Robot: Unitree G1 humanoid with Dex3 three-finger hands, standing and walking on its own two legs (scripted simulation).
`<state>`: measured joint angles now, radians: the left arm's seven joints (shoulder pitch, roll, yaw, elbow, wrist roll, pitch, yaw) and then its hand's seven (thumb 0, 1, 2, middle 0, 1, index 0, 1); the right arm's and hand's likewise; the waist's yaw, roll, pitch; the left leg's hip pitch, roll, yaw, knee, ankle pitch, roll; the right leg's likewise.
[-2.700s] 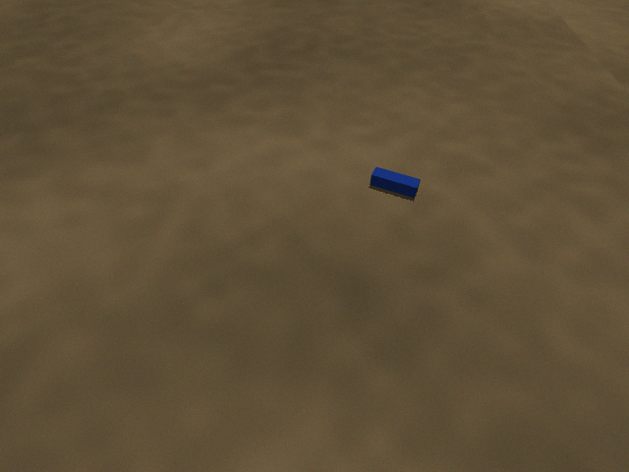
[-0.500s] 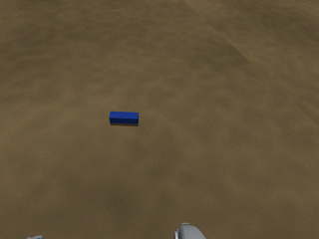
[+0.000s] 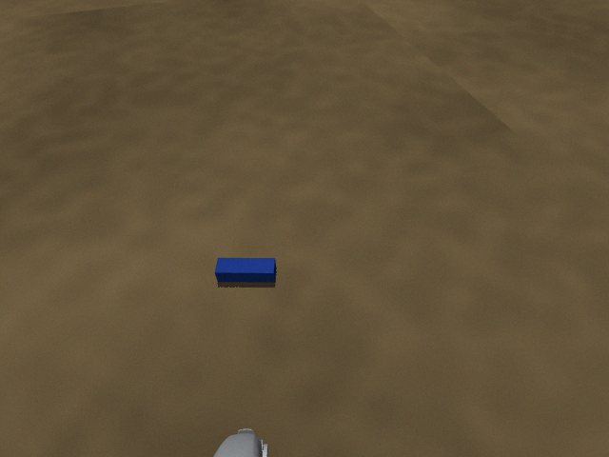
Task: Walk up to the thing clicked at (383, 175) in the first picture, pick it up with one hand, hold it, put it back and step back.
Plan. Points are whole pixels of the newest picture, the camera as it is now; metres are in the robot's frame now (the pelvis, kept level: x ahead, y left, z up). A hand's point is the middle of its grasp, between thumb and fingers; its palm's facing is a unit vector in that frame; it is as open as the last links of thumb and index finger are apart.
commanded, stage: walk up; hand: left
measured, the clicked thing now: (246, 270) +0.90 +0.29 -0.74
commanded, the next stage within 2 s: none
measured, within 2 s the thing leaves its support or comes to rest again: neither
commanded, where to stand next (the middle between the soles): +0.52 +0.00 m, yaw +1 degrees
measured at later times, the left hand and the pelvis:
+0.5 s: hand (131, 376) +0.27 +0.30 -0.14, palm faces -0.09 -0.94 -0.34, open 7.4 cm; pelvis +0.19 +0.03 +0.00, yaw -1 degrees
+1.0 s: hand (163, 318) +0.37 +0.28 -0.14, palm faces +0.03 -0.93 -0.37, open 7.4 cm; pelvis +0.35 +0.00 +0.00, yaw +2 degrees
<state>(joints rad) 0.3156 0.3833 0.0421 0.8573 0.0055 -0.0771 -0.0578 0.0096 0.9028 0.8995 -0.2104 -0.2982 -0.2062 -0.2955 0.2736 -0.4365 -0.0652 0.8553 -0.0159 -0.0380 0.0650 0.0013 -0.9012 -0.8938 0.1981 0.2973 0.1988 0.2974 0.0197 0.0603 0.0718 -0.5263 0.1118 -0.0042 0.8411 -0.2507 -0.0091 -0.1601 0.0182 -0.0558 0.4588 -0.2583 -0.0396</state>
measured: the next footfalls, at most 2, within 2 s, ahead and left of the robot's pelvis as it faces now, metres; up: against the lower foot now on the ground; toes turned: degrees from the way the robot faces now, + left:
left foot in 0.12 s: +0.20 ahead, +0.16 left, +0.00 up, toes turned +6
right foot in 0.60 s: +0.38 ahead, -0.12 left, +0.00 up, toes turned -4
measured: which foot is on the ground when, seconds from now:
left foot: up 0.00-0.10, down 0.12-0.62, up 0.64-1.00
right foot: down 0.00-0.16, up 0.18-0.58, down 0.60-1.00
